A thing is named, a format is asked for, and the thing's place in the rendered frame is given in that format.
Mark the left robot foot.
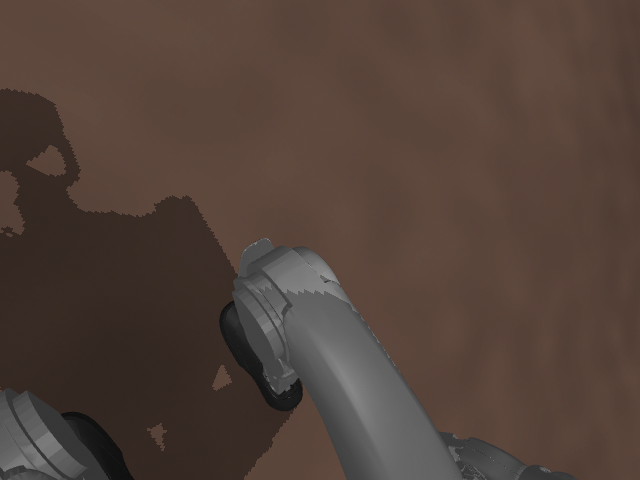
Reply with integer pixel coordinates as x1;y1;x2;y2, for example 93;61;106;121
60;412;134;480

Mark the right robot hand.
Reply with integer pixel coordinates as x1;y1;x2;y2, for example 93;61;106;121
438;431;528;480

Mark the right robot foot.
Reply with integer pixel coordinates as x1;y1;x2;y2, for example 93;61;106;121
219;301;303;411

